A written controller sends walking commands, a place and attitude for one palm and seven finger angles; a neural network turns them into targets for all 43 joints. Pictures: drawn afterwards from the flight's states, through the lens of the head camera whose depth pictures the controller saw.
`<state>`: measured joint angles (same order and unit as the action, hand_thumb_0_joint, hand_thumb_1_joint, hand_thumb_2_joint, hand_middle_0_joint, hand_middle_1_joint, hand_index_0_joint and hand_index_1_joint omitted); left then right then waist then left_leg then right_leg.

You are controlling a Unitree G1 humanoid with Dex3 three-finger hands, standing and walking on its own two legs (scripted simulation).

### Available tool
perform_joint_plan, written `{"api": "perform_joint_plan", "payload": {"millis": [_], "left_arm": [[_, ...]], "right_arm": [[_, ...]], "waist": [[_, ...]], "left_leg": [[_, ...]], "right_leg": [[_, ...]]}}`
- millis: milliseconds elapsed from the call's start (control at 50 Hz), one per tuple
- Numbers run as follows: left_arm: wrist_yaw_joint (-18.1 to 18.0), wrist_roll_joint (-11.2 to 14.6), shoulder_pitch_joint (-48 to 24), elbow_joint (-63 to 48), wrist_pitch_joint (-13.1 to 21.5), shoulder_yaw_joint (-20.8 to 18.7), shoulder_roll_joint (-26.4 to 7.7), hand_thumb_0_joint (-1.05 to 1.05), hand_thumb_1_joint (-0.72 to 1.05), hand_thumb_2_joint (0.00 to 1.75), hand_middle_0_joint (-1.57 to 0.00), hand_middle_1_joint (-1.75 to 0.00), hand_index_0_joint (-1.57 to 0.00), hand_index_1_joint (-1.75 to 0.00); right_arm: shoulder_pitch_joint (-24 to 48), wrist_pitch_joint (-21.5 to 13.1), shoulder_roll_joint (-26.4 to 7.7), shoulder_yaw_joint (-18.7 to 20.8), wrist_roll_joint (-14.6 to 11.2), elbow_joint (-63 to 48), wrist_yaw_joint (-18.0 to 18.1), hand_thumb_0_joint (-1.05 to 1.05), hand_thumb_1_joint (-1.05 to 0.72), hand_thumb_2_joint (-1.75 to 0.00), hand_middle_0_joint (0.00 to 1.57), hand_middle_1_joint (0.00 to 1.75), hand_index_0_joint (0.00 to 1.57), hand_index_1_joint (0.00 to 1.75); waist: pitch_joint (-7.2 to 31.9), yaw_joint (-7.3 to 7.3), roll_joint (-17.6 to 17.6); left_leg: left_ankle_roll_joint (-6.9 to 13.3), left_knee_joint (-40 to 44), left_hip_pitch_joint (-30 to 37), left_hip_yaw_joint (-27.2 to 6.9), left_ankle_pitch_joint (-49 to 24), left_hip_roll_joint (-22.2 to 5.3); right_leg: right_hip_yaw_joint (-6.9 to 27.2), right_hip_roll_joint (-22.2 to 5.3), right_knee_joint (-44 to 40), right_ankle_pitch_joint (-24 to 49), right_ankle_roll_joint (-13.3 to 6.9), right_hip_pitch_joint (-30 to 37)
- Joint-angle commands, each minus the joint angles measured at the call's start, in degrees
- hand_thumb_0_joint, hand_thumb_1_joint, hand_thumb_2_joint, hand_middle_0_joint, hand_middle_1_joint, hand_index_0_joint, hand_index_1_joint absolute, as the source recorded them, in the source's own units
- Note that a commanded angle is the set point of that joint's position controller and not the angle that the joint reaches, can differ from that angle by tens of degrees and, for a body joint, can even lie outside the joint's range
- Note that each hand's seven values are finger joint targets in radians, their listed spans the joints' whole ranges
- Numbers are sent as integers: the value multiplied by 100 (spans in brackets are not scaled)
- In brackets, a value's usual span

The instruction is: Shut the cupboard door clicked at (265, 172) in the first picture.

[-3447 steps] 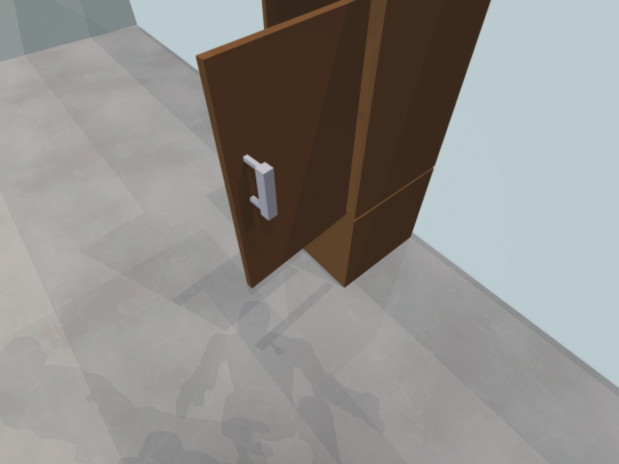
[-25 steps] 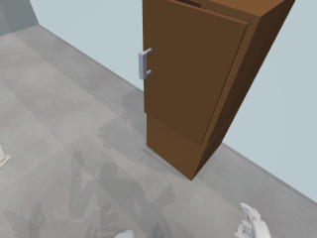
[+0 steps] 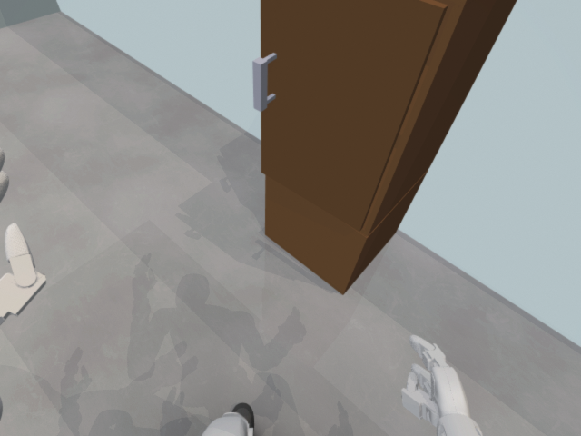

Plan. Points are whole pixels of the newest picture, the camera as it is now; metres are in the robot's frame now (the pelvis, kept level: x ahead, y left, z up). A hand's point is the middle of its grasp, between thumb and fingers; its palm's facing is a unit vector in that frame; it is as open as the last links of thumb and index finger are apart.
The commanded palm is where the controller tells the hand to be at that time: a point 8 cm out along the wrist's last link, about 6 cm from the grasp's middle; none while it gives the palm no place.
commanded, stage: stop stepping back and stand still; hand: left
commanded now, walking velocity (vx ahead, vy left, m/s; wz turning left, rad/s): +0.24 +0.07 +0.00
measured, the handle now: (266, 81) +0.83 +0.15 +0.01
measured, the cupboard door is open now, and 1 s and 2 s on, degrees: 4 4 4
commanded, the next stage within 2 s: let the arm hang, fingers relaxed in 0.84 s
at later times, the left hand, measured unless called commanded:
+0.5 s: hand out of the picture +0.14 +0.27 +0.18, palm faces +0.36 -0.82 -0.45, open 7.4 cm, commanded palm +0.09 +0.32 +0.19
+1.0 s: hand (19, 336) +0.18 +0.29 +0.12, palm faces +0.29 -0.82 -0.50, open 7.4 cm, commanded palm none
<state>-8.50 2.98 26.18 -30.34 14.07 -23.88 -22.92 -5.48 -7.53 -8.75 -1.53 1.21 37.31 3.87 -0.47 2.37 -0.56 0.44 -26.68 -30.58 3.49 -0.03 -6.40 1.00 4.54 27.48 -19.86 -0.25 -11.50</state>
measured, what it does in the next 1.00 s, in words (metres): steps on the spot: left foot, then left foot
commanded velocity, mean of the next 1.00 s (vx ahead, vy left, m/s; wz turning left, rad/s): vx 0.07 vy -0.04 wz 0.00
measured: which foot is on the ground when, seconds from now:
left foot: down 0.00-0.10, up 0.12-0.16, down 0.18-0.46, up 0.48-0.60, down 0.62-1.00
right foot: down 0.00-1.00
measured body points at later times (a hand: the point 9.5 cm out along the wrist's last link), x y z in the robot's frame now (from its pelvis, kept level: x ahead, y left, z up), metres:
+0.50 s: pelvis -0.05 +0.02 +0.01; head -0.06 +0.04 +0.46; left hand +0.12 +0.31 +0.21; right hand +0.09 -0.21 -0.07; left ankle +0.08 +0.12 -0.71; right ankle -0.07 -0.06 -0.73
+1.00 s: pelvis -0.04 +0.03 +0.01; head -0.04 +0.02 +0.46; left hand +0.15 +0.33 +0.15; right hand +0.13 -0.20 -0.08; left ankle +0.01 +0.14 -0.73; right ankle -0.07 -0.06 -0.73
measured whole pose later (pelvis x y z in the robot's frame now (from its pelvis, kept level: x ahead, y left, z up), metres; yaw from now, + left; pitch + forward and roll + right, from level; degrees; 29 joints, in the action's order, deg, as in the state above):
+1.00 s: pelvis -0.04 +0.03 +0.01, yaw +0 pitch +2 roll -1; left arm -4.9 0.3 25.6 -14.0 8.6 -16.3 -24.2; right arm -11.5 -7.6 -12.9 -1.2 -0.3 39.3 1.4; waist 2.9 0.3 -2.1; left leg 0.5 -30.4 -20.4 1.1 11.2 -0.8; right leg -0.9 3.4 28.1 -16.9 -2.6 -12.5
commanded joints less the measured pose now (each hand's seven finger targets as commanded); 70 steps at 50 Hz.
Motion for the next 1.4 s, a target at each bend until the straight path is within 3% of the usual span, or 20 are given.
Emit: {"api": "perform_joint_plan", "payload": {"millis": [0,40,100,180,240,360,400,440,480,560,640,680,820,900,920,940,1060,1120,1220,1380], "left_arm": [[-59,156,436,-1282,349,-1096,-1603,0,90,90,-20,-30,-20,-30],[-96,222,1049,-1126,255,-1353,-1772,0,90,90,-20,-30,-20,-30],[-219,148,873,-769,74,-1204,-1594,0,90,90,-20,-30,-20,-30],[-234,25,-44,-107,37,-693,-1226,0,90,90,-20,-30,-20,-30],[-181,-41,-376,-415,138,-448,-1060,0,90,90,-20,-30,-20,-30],[-112,-1,454,-1680,58,-644,-1247,0,90,90,-20,-30,-20,-30],[-151,29,751,-1565,-45,-932,-1443,0,90,90,-20,-30,-20,-30],[-220,132,1055,-1045,-153,-1174,-1483,0,90,90,-20,-30,-20,-30],[-268,83,558,-724,-264,-833,-1166,0,90,90,-20,-30,-20,-30],[-315,-108,-552,-272,-133,-537,-1140,0,90,90,-20,-30,-20,-30],[-220,-68,-439,-443,-38,-449,-1059,0,90,90,-20,-30,-20,-30],[-176,-138,-675,-651,-31,-305,-916,0,90,90,-20,-30,-20,-30],[-199,-59,327,-927,-4,-683,-1057,0,90,90,-20,-30,-20,-30],[-195,78,742,-682,-61,-811,-1089,0,90,90,-20,-30,-20,-30],[668,-400,56,3398,-891,1853,-16,0,90,90,-20,-30,-20,-30],[800,-431,19,3564,-1322,1765,115,0,90,90,-20,-30,-20,-30],[832,-454,-1089,5225,-1415,1939,-169,0,90,90,-20,-30,-20,-30],[758,-461,-1437,6274,-1465,2066,-76,0,90,90,-20,-30,-20,-30],[743,-371,-1039,7747,-1483,2188,290,0,90,90,-20,-30,-20,-30],[736,-338,-697,8944,-1405,2235,599,0,90,90,-20,-30,-20,-30]], "right_arm": [[-7,-106,-860,472,-174,-1014,130,0,-90,-90,20,30,20,30],[27,46,-880,412,-149,-1147,136,0,-90,-90,20,30,20,30],[-144,221,-868,318,-85,-1054,185,0,-90,-90,20,30,20,30],[-282,-8,-1109,340,-145,-941,323,0,-90,-90,20,30,20,30],[-197,-225,-1276,332,-140,-965,365,0,-90,-90,20,30,20,30],[-389,-401,-997,355,-48,-1059,108,0,-90,-90,20,30,20,30],[-413,-246,-930,356,20,-1029,54,0,-90,-90,20,30,20,30],[-484,-113,-982,444,26,-893,64,0,-90,-90,20,30,20,30],[-560,140,-935,386,-42,-788,86,0,-90,-90,20,30,20,30],[-365,-34,-1021,292,-61,-692,210,0,-90,-90,20,30,20,30],[-305,-184,-1054,227,-108,-794,238,0,-90,-90,20,30,20,30],[-260,-230,-978,194,-59,-817,221,0,-90,-90,20,30,20,30],[-360,-297,-958,268,-70,-955,92,0,-90,-90,20,30,20,30],[-361,-102,-920,274,-117,-1001,78,0,-90,-90,20,30,20,30],[169,-368,-1880,515,-260,12,-392,0,-90,-90,20,30,20,30],[-345,-125,-1653,651,-174,178,-361,0,-90,-90,20,30,20,30],[-450,573,-1530,449,-31,228,-305,0,-90,-90,20,30,20,30],[-563,799,-1298,373,61,591,-294,0,-90,-90,20,30,20,30],[-655,787,-1113,224,38,1294,-249,0,-90,-90,20,30,20,30],[-1270,792,-829,250,-26,2069,-150,0,-90,-90,20,30,20,30]], "waist": [[1892,-318,245],[1272,-303,-58],[174,-405,480],[-566,-459,-31],[-439,-377,-1565],[1140,-259,-1241],[1094,-313,-595],[922,-269,677],[167,-414,911],[-317,-426,-3],[-12,-369,-1037],[-142,-344,-839],[939,-266,-699],[1025,-310,-380],[362,-454,-328],[802,-457,-123],[276,-361,1400],[32,-431,919],[-47,-233,-887],[-121,-287,-239]], "left_leg": [[-84,-543,2782,6,-267,92],[-187,-821,2311,-72,1332,369],[-232,-1635,1761,-377,1604,516],[-8,96,1533,-1044,1920,139],[58,2549,291,-2472,5016,-522],[-284,1607,1253,-861,2914,76],[-207,379,1357,-329,2206,446],[-283,-1544,1853,-392,1845,695],[-223,-2419,1024,-562,1838,551],[80,-212,1617,-497,1997,336],[380,1544,1345,-2017,3602,-555],[431,1986,950,-2389,3681,-795],[51,817,1643,-889,973,-170],[-16,191,1658,-594,288,48],[27,-877,1487,-505,-990,-1],[-40,-805,1861,-475,-1090,-31],[120,-1130,1381,-649,562,393],[37,-1046,1543,-548,1220,481],[219,330,1300,-1194,915,11],[142,491,1720,-943,1125,49]], "right_leg": [[383,-1047,-411,2748,150,-833],[746,-1343,-925,566,-278,-1411],[1134,-1644,-1474,-1117,-708,-2266],[285,-727,-928,-949,-198,-1828],[-116,127,595,-854,40,-266],[-321,22,-381,-250,-169,800],[181,-621,-1049,-348,-400,319],[1586,-1649,-1805,-1998,-1005,-1425],[1841,-2029,-1822,-2348,-1186,-1816],[898,-1272,-881,-1320,-553,-1515],[49,-351,382,-298,6,-820],[19,-352,689,79,88,-462],[29,-465,-408,1034,-42,403],[420,-745,-563,1817,-171,356],[123,-1188,171,3385,-265,-430],[456,-1139,145,3542,-330,-441],[770,-1412,-109,2264,-758,-756],[902,-1495,-479,1443,-881,-897],[514,-816,-475,279,-354,-146],[513,-915,-1113,368,-407,-45]]}}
